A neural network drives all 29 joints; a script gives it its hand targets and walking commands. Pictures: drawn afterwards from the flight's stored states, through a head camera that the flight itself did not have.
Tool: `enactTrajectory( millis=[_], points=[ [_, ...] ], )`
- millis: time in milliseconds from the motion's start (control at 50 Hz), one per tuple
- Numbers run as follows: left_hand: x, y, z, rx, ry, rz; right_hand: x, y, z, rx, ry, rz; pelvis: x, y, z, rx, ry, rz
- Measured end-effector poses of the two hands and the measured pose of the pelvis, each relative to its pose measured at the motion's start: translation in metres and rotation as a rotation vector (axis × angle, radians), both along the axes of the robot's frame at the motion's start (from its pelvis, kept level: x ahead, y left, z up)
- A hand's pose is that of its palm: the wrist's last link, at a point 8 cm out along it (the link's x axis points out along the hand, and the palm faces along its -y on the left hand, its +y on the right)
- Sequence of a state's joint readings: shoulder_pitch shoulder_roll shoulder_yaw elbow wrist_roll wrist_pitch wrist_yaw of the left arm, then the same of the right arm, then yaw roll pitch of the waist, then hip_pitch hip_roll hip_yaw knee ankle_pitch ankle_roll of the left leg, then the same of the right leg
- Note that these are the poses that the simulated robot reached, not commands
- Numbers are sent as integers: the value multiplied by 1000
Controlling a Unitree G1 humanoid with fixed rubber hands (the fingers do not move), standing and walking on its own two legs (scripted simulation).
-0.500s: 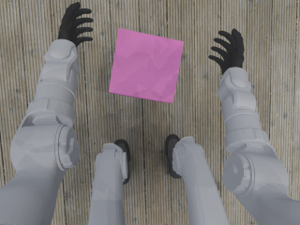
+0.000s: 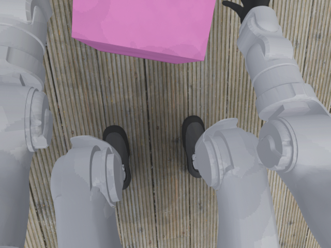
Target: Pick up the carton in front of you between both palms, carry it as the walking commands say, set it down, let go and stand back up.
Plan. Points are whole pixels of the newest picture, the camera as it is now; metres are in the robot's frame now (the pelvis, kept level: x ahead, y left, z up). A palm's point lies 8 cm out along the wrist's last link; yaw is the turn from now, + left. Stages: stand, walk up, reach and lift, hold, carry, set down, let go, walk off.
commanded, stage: reach and lift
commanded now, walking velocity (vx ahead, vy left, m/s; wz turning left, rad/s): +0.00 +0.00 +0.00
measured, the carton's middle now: (146, 4) +0.55 +0.02 -0.26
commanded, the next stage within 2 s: none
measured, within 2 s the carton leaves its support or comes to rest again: leaves its support in 0.86 s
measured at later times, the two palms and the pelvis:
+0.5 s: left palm out of the picture +0.57 +0.17 -0.19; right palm (247, 2) +0.53 -0.16 -0.18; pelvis +0.01 +0.00 -0.01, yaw +0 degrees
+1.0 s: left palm out of the picture +0.56 +0.16 -0.16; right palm out of the picture +0.54 -0.14 -0.14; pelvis +0.02 +0.00 -0.02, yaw +2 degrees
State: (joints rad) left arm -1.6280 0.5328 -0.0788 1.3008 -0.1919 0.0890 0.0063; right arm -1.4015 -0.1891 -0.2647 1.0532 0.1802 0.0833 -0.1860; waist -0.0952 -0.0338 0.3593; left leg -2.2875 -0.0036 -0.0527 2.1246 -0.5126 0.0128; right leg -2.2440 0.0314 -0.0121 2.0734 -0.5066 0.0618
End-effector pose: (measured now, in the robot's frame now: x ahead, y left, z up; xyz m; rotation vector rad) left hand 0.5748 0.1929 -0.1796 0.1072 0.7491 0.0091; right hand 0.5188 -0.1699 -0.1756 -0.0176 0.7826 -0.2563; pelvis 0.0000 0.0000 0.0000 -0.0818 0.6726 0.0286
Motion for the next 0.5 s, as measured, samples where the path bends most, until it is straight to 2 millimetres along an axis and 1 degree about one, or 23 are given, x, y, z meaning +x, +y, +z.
enactTrajectory(
  millis=[80, 140, 180, 240, 360, 440, 500],
  points=[
    [2, -2, -22, 1, -14, -6, 11, -8, -11, -13, -19, -4, 2, 0, -11, 3, -23, -5],
    [2, -6, -28, -2, -28, -15, 14, -9, -16, -10, -22, -2, 6, 0, -16, 7, -40, -6],
    [2, -9, -27, -5, -40, -19, 16, -8, -17, -8, -28, 2, 9, 0, -18, 9, -37, -8],
    [4, -11, -21, -8, -54, -18, 18, -3, -13, 0, -38, 7, 11, -1, -19, 11, -31, -10],
    [2, -12, -10, -4, -32, -12, 12, 5, -8, 15, -25, 15, 13, -2, -15, 10, -16, -9],
    [1, -16, -8, -8, -24, -15, 10, 5, -7, 16, -25, 20, 11, -3, -13, 9, -14, -9],
    [0, -25, -9, -18, -22, -33, 12, 10, -6, 23, -33, 34, 9, -3, -12, 10, -17, -11]
  ],
)
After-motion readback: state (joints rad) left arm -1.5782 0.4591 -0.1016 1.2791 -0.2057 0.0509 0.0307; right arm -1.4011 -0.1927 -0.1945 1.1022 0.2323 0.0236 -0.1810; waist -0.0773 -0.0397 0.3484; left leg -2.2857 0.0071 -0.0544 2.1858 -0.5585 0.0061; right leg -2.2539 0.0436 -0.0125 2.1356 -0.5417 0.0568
